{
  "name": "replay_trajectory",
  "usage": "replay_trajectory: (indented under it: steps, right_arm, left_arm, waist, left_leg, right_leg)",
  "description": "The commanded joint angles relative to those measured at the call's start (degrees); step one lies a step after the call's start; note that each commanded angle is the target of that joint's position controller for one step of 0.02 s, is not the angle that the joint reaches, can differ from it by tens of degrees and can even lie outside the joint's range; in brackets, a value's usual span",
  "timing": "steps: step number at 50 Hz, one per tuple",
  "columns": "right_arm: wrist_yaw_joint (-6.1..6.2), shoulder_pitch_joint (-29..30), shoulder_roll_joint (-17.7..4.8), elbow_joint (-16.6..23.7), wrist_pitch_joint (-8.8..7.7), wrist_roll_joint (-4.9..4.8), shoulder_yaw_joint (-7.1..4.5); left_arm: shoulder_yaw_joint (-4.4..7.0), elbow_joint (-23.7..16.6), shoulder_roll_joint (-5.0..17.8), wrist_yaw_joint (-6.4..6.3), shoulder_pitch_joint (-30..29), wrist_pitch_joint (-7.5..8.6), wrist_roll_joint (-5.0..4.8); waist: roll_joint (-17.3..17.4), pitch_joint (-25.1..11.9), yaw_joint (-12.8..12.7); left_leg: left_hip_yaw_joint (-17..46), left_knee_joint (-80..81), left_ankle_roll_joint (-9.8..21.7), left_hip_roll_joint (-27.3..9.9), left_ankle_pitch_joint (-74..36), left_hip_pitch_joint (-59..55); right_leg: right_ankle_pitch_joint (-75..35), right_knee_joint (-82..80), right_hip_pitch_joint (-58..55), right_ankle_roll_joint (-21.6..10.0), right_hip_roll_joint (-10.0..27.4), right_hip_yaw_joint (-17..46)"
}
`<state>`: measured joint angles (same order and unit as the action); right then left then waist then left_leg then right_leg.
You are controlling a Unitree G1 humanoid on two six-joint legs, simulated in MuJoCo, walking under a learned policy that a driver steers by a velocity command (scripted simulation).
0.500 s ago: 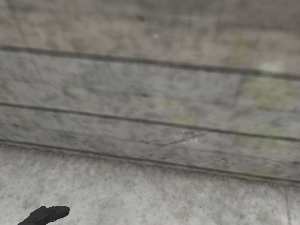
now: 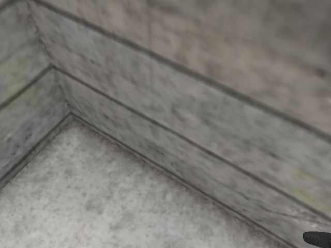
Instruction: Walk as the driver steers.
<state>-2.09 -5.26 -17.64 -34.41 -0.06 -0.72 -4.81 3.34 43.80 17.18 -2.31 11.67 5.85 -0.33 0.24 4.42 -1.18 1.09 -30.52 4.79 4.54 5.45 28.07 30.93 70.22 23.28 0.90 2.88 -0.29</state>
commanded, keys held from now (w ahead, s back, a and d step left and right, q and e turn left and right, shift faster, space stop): w+q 0.48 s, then q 0.52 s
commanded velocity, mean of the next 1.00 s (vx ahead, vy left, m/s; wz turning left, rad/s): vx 0.14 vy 0.14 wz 0.60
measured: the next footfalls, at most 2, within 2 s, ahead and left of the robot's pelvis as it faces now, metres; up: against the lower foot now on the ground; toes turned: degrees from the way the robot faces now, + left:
right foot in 0.24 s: +0.18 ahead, -0.10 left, +0.00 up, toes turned +9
left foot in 0.62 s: +0.14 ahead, +0.28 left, +0.00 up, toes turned +21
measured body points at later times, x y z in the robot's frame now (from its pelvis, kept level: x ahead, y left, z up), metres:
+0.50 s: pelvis +0.09 +0.06 +0.01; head +0.12 +0.05 +0.46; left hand +0.06 +0.38 -0.08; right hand +0.36 -0.14 -0.06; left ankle +0.10 +0.25 -0.65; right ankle +0.14 -0.10 -0.72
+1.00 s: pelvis +0.13 +0.17 +0.02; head +0.14 +0.22 +0.46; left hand +0.12 +0.49 -0.10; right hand +0.42 +0.02 -0.05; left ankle +0.10 +0.27 -0.72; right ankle +0.26 +0.06 -0.68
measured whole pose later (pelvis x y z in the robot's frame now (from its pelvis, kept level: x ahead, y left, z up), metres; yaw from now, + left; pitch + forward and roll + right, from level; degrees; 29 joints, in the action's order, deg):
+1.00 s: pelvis +0.13 +0.17 +0.02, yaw +34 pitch +3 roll -2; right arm 2.4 -11.7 -18.0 -32.3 2.0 0.1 -3.4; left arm 1.3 41.3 17.9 -0.9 6.2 0.2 1.6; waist -1.9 1.1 0.8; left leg 11.0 -27.6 2.5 5.6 10.9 19.1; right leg 16.5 48.3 31.1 5.4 -0.7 5.1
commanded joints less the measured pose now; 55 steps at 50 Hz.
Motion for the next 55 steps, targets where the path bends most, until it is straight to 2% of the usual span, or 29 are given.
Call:
replay_trajectory:
  steps: [1, 5, 9, 11, 12, 13, 14, 15, 16, 18, 23, 25, 27, 29, 30, 31, 32, 33, 34, 36, 37, 38, 39, 43, 44, 46, 48, 50, 55]
  right_arm:
    - [1.35, -0.8, -6.9, 4.2, 1.12, -0.94, -2.53]
    - [0.70, 2.8, -8.3, 5.4, 2.16, 0.65, -2.89]
    - [0.49, 2.0, -6.7, 7.4, 3.54, 0.88, -2.05]
    - [0.10, 2.5, -6.4, 9.1, 3.92, 0.45, -1.83]
    - [-0.21, 2.1, -4.6, 9.6, 3.81, 0.03, -1.38]
    - [-0.29, -3.8, -1.4, 8.3, 3.80, -0.01, -0.85]
    - [-1.07, -1.7, -6.5, 10.2, 2.71, 0.67, -1.60]
    - [-1.52, -1.9, -9.9, 9.4, 2.79, 0.54, -2.64]
    - [-1.54, -3.9, -10.4, 8.4, 3.51, 0.77, -3.03]
    - [-1.11, -5.1, -7.9, 8.8, 5.22, 1.10, -2.29]
    - [-1.07, 1.1, -3.6, 12.2, 5.23, -0.54, -0.66]
    - [-1.38, 0.8, -2.4, 12.4, 4.51, -0.82, -0.24]
    - [-1.54, -0.6, -3.6, 11.3, 3.69, -1.47, -1.02]
    - [-1.11, -5.0, -5.6, 9.7, 3.38, -0.87, -2.29]
    - [-0.87, -11.6, -7.0, 6.8, 3.15, -0.22, -2.90]
    - [-0.39, -18.3, -9.6, 4.6, 2.91, 0.00, -4.06]
    - [0.27, -20.0, -18.1, 5.6, 2.59, 1.01, -4.53]
    - [-1.15, -12.3, -20.3, 9.4, -0.58, 4.59, -4.17]
    - [-1.18, -9.4, -16.2, 9.8, -2.17, 4.19, -3.14]
    - [0.42, -7.2, -11.5, 7.6, -0.86, 0.72, -1.83]
    - [1.34, -5.4, -11.1, 7.3, 0.31, 0.35, -1.50]
    - [2.22, -3.8, -9.9, 8.1, 0.48, 1.09, -0.84]
    - [2.94, -3.3, -9.9, 8.1, 0.58, 1.77, -0.78]
    - [4.74, -5.5, -10.2, 7.5, 1.21, 1.33, -1.17]
    - [4.97, -7.4, -10.7, 6.5, 1.10, 0.74, -1.51]
    - [4.90, -6.1, -10.8, 6.1, 1.20, 0.48, -1.68]
    - [4.86, -5.4, -10.4, 5.7, 1.34, 0.81, -1.68]
    - [4.77, -5.7, -10.7, 5.7, 1.55, 0.93, -2.00]
    - [4.15, -4.9, -10.9, 5.5, 2.21, 0.38, -2.39]
  left_arm:
    - [1.44, -3.3, 7.2, -1.50, 4.9, -0.02, 0.91]
    - [0.96, -1.6, 4.8, -3.74, 7.7, -2.53, 0.98]
    - [0.40, -0.7, 4.8, -3.42, 6.6, -2.14, 0.32]
    - [0.96, 0.2, 6.0, -3.02, 9.0, -1.48, 0.29]
    - [1.86, 1.2, 8.0, -3.06, 12.5, -1.21, 1.03]
    - [3.19, 0.2, 13.3, -3.34, 14.3, -1.23, 2.30]
    - [4.07, -0.2, 15.7, -3.75, 11.8, -1.20, 2.74]
    - [3.79, -1.8, 13.3, -4.53, 7.6, -0.85, 1.90]
    - [3.35, -2.2, 11.4, -5.04, 3.8, -1.05, 0.65]
    - [2.66, -2.6, 9.2, -4.82, 2.9, -2.61, -0.46]
    - [4.14, -3.7, 13.3, -3.54, 4.6, -3.58, 1.57]
    - [4.70, -4.4, 15.0, -2.93, 2.4, -3.97, 1.01]
    - [5.20, -4.4, 15.9, -2.02, 1.7, -4.56, 0.57]
    - [5.24, -4.2, 15.2, -1.64, 0.6, -4.38, 0.26]
    - [4.07, -3.7, 11.4, -1.31, 0.5, -4.40, 0.39]
    - [2.81, -4.2, 7.5, -0.97, 0.9, -4.31, 1.42]
    - [0.85, -7.7, 1.2, -0.54, 2.7, -4.30, 5.36]
    - [0.89, -7.5, 3.9, -1.06, 4.9, -4.40, 2.97]
    - [1.33, -5.3, 6.8, -1.22, 3.9, -5.14, 1.11]
    - [1.22, -4.1, 7.5, -2.20, 1.4, -6.39, 1.76]
    - [1.11, -4.9, 8.1, -2.03, 0.5, -7.00, 2.03]
    - [1.20, -4.6, 10.0, -1.31, -1.0, -6.92, 2.13]
    - [0.99, -4.5, 9.4, -0.85, -1.1, -6.74, 2.10]
    - [-0.53, -5.6, 6.1, -0.12, -4.6, -5.81, 1.92]
    - [-0.49, -5.5, 6.7, 0.76, -3.7, -5.46, 2.46]
    - [-0.14, -6.2, 6.8, 1.30, -6.0, -5.25, 1.75]
    - [-0.43, -7.0, 5.9, 1.44, -8.0, -4.77, 1.79]
    - [-1.09, -7.8, 4.8, 1.66, -9.4, -4.24, 2.04]
    - [-0.35, -7.8, 7.0, 1.71, -7.6, -3.06, 1.36]
  waist:
    - [-0.5, -16.1, -0.2]
    - [4.1, -12.4, -1.3]
    - [7.6, -12.8, 0.8]
    - [5.7, -12.0, -1.4]
    - [3.0, -11.6, -3.2]
    - [-12.8, -14.3, -1.3]
    - [-19.1, -9.5, -1.3]
    - [-13.4, -7.6, -0.1]
    - [-10.6, -4.9, 1.9]
    - [-8.8, -2.3, 2.6]
    - [-10.8, -1.6, -1.5]
    - [-11.8, -3.1, -1.2]
    - [-13.1, -4.5, -1.1]
    - [-13.2, -5.2, 1.4]
    - [-9.3, -7.0, 4.2]
    - [0.7, -6.4, 6.9]
    - [24.1, -6.9, 1.7]
    - [18.5, -15.3, 1.2]
    - [8.5, -15.6, 0.8]
    - [4.8, -13.2, 0.2]
    - [7.4, -12.5, -1.2]
    - [8.3, -12.1, -0.8]
    - [9.2, -12.9, -1.1]
    - [7.5, -13.6, 0.8]
    - [6.9, -16.0, 1.1]
    - [8.8, -10.4, 1.7]
    - [9.3, -7.5, 2.0]
    - [8.9, -9.3, 2.6]
    - [9.6, -9.0, 2.2]
  left_leg:
    - [16.3, 8.1, 12.9, -14.0, -30.9, -23.0]
    - [13.6, 11.0, 12.1, -8.3, -15.6, -7.0]
    - [16.8, 10.2, 9.7, -6.2, -0.7, -4.3]
    - [18.9, 7.5, 6.7, -4.5, 7.8, -1.9]
    - [18.6, 2.7, 2.9, -2.4, 15.4, 3.9]
    - [11.1, -15.0, -1.6, 3.4, 28.7, 10.1]
    - [9.6, -31.6, -4.9, 2.1, 27.8, 18.1]
    - [12.7, -38.5, -5.1, -0.2, 21.9, 18.0]
    - [11.1, -41.7, -5.9, -1.8, 17.7, 17.3]
    - [8.1, -43.5, -7.0, -3.7, 12.8, 16.4]
    - [0.8, -28.8, -10.3, -6.6, 9.7, 8.7]
    - [-1.2, -19.2, -9.6, -7.2, 10.5, 1.2]
    - [-4.6, -12.4, -8.8, -5.4, 9.1, -5.8]
    - [-5.7, -5.4, -6.8, -4.4, 5.8, -11.7]
    - [-6.8, -1.3, -4.7, -1.7, 7.2, -18.5]
    - [-1.5, 3.8, -1.9, -2.0, 0.4, -26.1]
    - [20.5, 1.3, 4.4, -13.7, -28.0, -34.2]
    - [40.7, 8.7, 11.9, -27.7, -47.0, -28.3]
    - [34.9, 7.6, 11.5, -26.4, -40.6, -27.2]
    - [24.0, 5.1, 6.6, -19.3, -24.6, -22.6]
    - [22.1, 6.0, 5.8, -17.7, -20.2, -19.4]
    - [20.4, 7.6, 5.8, -16.3, -19.2, -17.8]
    - [19.9, 7.9, 6.1, -15.8, -19.9, -17.4]
    - [22.3, 7.7, 7.7, -16.2, -19.8, -21.5]
    - [23.8, 10.1, 8.4, -15.6, -4.3, -22.1]
    - [24.9, 12.6, 7.9, -13.7, 8.8, -18.7]
    - [25.2, 11.9, 7.6, -12.6, 5.2, -17.5]
    - [26.6, 9.3, 7.9, -12.9, -2.5, -19.1]
    - [30.4, 6.0, 6.8, -11.1, -12.3, -18.7]
  right_leg:
    - [-2.7, 2.2, 13.9, 0.2, 1.4, 3.6]
    - [-9.9, -12.6, 4.3, 1.5, -0.7, 0.5]
    - [-17.6, -26.4, -4.5, 0.1, -2.3, 0.9]
    - [-24.0, -36.4, -12.4, -1.4, -2.9, 0.7]
    - [-26.0, -41.5, -20.9, -3.5, 0.8, 3.8]
    - [-28.0, -45.0, -28.6, -9.7, 18.1, 20.0]
    - [-21.9, -53.5, -20.6, -17.7, 28.9, 37.7]
    - [-11.0, -54.6, -16.7, -16.0, 26.4, 35.7]
    - [-9.2, -54.0, -14.1, -12.1, 22.4, 28.2]
    - [-10.6, -53.7, -12.2, -8.2, 18.1, 18.9]
    - [-20.8, -55.6, -11.9, -8.0, 15.2, 3.5]
    - [-22.9, -54.8, -11.1, -6.7, 14.4, -0.9]
    - [-22.8, -53.5, -10.2, -5.7, 13.9, -3.1]
    - [-20.1, -49.8, -9.4, -4.1, 13.9, -4.4]
    - [-22.6, -42.4, -8.0, -3.4, 11.6, -6.0]
    - [-15.6, -24.8, 0.4, -1.1, 7.0, -9.4]
    - [10.0, -2.7, 21.3, 1.6, 0.4, -7.0]
    - [7.5, 8.0, 23.2, 3.7, -0.6, 2.9]
    - [3.8, 11.0, 21.0, 3.4, 1.8, 5.7]
    - [-4.8, 6.1, 20.3, 2.9, 3.5, 6.1]
    - [-7.6, 3.3, 17.6, 3.1, 3.4, 6.5]
    - [-10.2, 1.2, 15.8, 3.1, 2.3, 5.6]
    - [-11.6, -0.2, 14.3, 3.3, 1.2, 5.2]
    - [-12.3, -8.6, 15.8, 4.6, -1.4, 5.6]
    - [-14.2, -11.2, 14.8, 4.8, -1.8, 5.7]
    - [-16.1, -17.3, 14.6, 4.7, -2.2, 5.8]
    - [-15.2, -22.8, 12.7, 4.4, -3.0, 6.1]
    - [-13.3, -25.3, 10.0, 4.4, -3.9, 6.2]
    - [-10.5, -34.9, 1.5, 3.4, -5.1, 6.1]
Velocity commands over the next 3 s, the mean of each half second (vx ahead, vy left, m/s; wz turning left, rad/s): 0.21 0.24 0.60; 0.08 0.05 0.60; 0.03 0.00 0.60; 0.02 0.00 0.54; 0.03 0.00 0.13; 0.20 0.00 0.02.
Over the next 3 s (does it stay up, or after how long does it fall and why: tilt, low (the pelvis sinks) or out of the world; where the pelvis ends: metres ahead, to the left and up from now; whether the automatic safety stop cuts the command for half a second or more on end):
stays up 0.17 0.33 0.01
